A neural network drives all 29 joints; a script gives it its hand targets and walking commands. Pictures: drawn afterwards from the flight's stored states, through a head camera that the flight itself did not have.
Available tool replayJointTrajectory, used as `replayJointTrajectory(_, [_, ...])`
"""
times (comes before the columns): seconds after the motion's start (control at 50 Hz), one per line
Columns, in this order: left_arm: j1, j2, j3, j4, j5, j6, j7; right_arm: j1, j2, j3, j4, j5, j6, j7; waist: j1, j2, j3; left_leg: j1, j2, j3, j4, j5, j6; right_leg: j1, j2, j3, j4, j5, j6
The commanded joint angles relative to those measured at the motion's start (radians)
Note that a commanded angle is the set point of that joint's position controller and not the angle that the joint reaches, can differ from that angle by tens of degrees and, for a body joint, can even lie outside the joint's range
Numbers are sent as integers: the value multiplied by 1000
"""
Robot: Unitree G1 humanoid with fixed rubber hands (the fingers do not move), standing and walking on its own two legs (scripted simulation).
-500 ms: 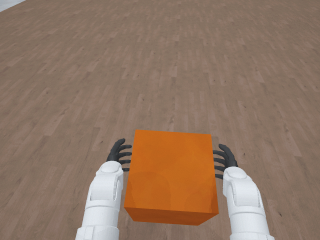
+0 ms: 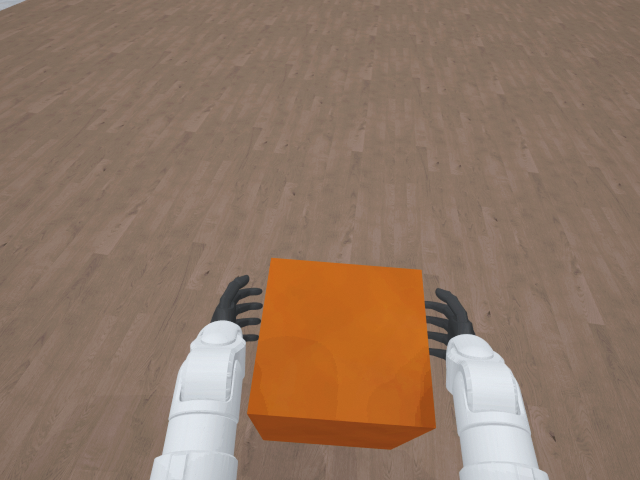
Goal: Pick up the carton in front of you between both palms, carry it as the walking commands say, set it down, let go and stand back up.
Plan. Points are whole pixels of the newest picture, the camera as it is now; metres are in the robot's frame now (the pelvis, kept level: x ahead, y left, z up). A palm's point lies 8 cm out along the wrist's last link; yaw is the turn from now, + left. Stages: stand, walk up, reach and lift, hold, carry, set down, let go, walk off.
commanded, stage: hold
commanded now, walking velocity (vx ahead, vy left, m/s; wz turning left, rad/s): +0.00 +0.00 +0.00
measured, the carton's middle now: (336, 361) +0.30 +0.00 -0.08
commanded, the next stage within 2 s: set down in 0.72 s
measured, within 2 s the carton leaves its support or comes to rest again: neither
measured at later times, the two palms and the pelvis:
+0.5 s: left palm (228, 320) +0.29 +0.14 +0.04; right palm (460, 337) +0.29 -0.15 +0.04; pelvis +0.00 +0.00 +0.00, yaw +0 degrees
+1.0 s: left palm (239, 309) +0.33 +0.14 +0.02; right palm (451, 328) +0.32 -0.16 +0.01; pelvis +0.01 -0.01 -0.01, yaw +0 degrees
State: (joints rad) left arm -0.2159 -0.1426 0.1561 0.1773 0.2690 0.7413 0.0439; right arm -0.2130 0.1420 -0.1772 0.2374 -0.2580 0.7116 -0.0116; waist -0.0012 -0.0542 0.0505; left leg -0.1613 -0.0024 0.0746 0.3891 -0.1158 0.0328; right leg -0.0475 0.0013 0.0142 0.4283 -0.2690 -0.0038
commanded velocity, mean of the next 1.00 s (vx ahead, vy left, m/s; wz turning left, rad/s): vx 0.00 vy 0.00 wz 0.00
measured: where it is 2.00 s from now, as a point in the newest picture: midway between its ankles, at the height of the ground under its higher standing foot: outside the picture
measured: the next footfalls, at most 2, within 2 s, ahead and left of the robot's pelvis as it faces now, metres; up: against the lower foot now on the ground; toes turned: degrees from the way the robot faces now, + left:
none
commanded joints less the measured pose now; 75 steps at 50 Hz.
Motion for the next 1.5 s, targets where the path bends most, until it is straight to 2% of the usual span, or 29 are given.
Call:
replayJointTrajectory(0.0, [-466, -947, -547, -66, -268, -45, -253, -481, 927, 483, 3, 240, -60, 246, 28, 69, -249, 363, -56, -168, 9, 3, -30, -256, 45, 110, -144, -37, -57])
replayJointTrajectory(0.04, [-513, -956, -530, -29, -271, -44, -266, -500, 899, 447, 1, 234, -67, 246, -42, 61, -237, 385, -56, -159, 23, 23, -29, -314, 44, 114, -157, -24, -63])
replayJointTrajectory(0.26, [-460, -949, -464, 65, -231, -44, -279, -594, 919, 459, -19, 215, -64, 247, 21, 8, -211, 290, -41, -183, -22, 31, -21, -207, 70, 92, -134, 8, -41])
replayJointTrajectory(0.38, [-544, -966, -501, 9, -240, -46, -286, -573, 969, 441, -7, 248, -77, 255, -59, 33, -261, 380, -67, -157, 16, 98, -34, -273, 44, 113, -156, 59, -47])
replayJointTrajectory(0.4, [-493, -977, -482, 7, -226, -47, -272, -582, 943, 443, 26, 227, -68, 256, 33, 53, -255, 328, -52, -178, 13, 115, -26, -233, 50, 103, -133, 69, -47])
replayJointTrajectory(0.5, [-435, -1007, -506, 52, -262, -42, -280, -565, 954, 497, -39, 249, -53, 258, 26, 28, -318, 348, -44, -188, -8, 118, -23, -178, 81, 89, -114, 105, -27])
replayJointTrajectory(0.52, [-487, -989, -506, 34, -232, -34, -278, -550, 932, 439, -3, 218, -53, 261, -27, 83, -265, 355, -46, -168, -4, 108, -38, -239, 65, 110, -151, 50, -44])
replayJointTrajectory(0.54, [-472, -987, -473, 69, -222, -39, -281, -604, 948, 464, -14, 238, -60, 256, 30, 79, -239, 323, -48, -180, -1, 19, -27, -214, 55, 122, -119, 29, -44])
replayJointTrajectory(0.66, [-510, -980, -512, -18, -252, -36, -271, -539, 959, 446, 18, 228, -59, 258, -14, 54, -251, 352, -71, -170, 30, 172, -41, -247, 42, 122, -127, 140, -45])
replayJointTrajectory(0.74, [-487, -966, -449, 63, -214, -56, -283, -617, 974, 469, -3, 243, -61, 250, 63, 29, -251, 298, -62, -161, -3, 140, -29, -197, 64, 108, -148, 103, -28])
replayJointTrajectory(0.76, [-530, -939, -432, 91, -219, -52, -291, -571, 960, 414, 3, 197, -66, 235, -26, 9, -232, 293, -79, -144, 3, 149, -32, -208, 55, 122, -154, 162, -15])
replayJointTrajectory(0.78, [-517, -989, -463, 88, -220, -55, -284, -594, 961, 443, 45, 217, -61, 235, 21, 86, -261, 350, -63, -156, 13, 145, -25, -202, 55, 128, -134, 137, -14])
replayJointTrajectory(0.8, [-552, -969, -519, -2, -268, -71, -288, -582, 1000, 487, -35, 235, -69, 237, 7, 15, -321, 334, -51, -158, -8, 112, -23, -175, 84, 91, -117, 126, -3])
replayJointTrajectory(0.92, [-693, -904, -282, 194, -116, -158, -284, -735, 965, 263, 225, 111, -137, 233, 15, 9, -248, 251, -63, -156, 67, 23, -10, -304, 72, 97, -62, 38, -10])
replayJointTrajectory(0.96, [-719, -845, -156, 328, -54, -174, -278, -692, 873, 72, 339, 4, -174, 244, -48, 13, -136, 176, -64, -151, 70, -20, -12, -454, 92, 75, -27, -3, -12])
replayJointTrajectory(0.98, [-709, -840, -115, 389, -20, -193, -274, -747, 881, 114, 358, 5, -190, 230, 13, 50, -149, 133, -64, -155, 105, 6, -7, -416, 75, 96, -25, 15, -19])
replayJointTrajectory(1.0, [-738, -873, -96, 398, -38, -214, -269, -742, 827, 56, 332, -21, -227, 238, -48, 59, -210, 125, -65, -153, 98, 9, -16, -425, 98, 77, 2, 10, -19])
replayJointTrajectory(1.02, [-736, -841, -68, 404, 1, -248, -258, -774, 816, 39, 391, -34, -256, 228, 25, 53, -217, 88, -63, -167, 116, 23, -11, -399, 90, 84, 22, 29, -21])
replayJointTrajectory(1.12, [-704, -742, 59, 531, 107, -395, -231, -842, 685, -11, 412, -101, -411, 197, 14, 49, -315, -100, -75, -169, 262, 96, -13, -576, 94, 76, 158, 95, -2])
replayJointTrajectory(1.2, [-741, -811, -23, 546, 58, -525, -211, -823, 670, 46, 391, -97, -536, 191, -82, 22, -482, -95, -97, -182, 397, 218, -16, -743, 123, 46, 283, 172, 15])
replayJointTrajectory(1.22, [-788, -772, -82, 512, 64, -555, -216, -883, 724, 119, 377, -29, -565, 193, 11, 88, -532, -199, -93, -173, 442, 247, -15, -772, 121, 72, 320, 176, 10])
replayJointTrajectory(1.24, [-837, -778, -169, 455, 33, -585, -210, -832, 759, 138, 414, -11, -578, 204, -54, 54, -624, -118, -90, -175, 471, 299, -9, -824, 135, 41, 344, 211, 24])
replayJointTrajectory(1.3, [-848, -866, -245, 504, 27, -597, -203, -971, 842, 254, 282, 79, -619, 196, -1, 103, -895, -175, -104, -154, 572, 367, -14, -850, 138, 45, 442, 282, 45])
replayJointTrajectory(1.34, [-978, -861, -351, 353, -71, -602, -190, -966, 784, 315, 253, 92, -613, 197, -92, 90, -1135, -119, -101, -193, 692, 536, -30, -985, 137, 45, 534, 361, 41])
replayJointTrajectory(1.36, [-874, -897, -389, 357, -56, -599, -192, -981, 887, 426, 228, 166, -604, 190, 43, 60, -1266, -41, -108, -179, 700, 606, -26, -968, 155, 40, 549, 366, 60])
replayJointTrajectory(1.38, [-945, -897, -418, 309, -112, -601, -198, -1000, 770, 379, 246, 136, -589, 186, -63, 92, -1274, -187, -109, -161, 751, 622, -49, -1006, 151, 23, 567, 410, 53])
replayJointTrajectory(1.42, [-930, -900, -374, 400, -111, -560, -212, -1082, 796, 406, 210, 183, -580, 190, 3, 81, -1183, -340, -111, -126, 732, 406, -57, -1048, 153, 20, 594, 284, 52])
replayJointTrajectory(1.46, [-923, -948, -412, 399, -127, -532, -208, -1097, 806, 421, 182, 161, -542, 198, -61, 27, -1236, -479, -131, -134, 756, 323, -59, -1006, 161, 3, 649, 306, 54])
replayJointTrajectory(1.48, [-958, -960, -464, 344, -126, -520, -212, -1040, 869, 416, 263, 192, -517, 205, 5, 105, -1216, -446, -134, -107, 758, 248, -54, -1036, 161, 31, 637, 216, 52])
